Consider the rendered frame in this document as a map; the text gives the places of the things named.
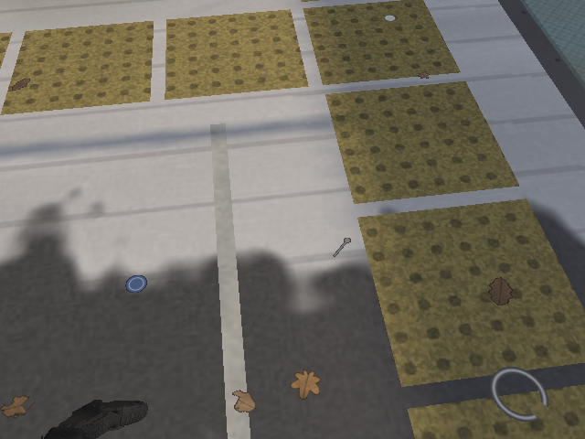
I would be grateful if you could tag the left robot hand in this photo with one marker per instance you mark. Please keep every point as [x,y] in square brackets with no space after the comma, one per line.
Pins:
[97,417]

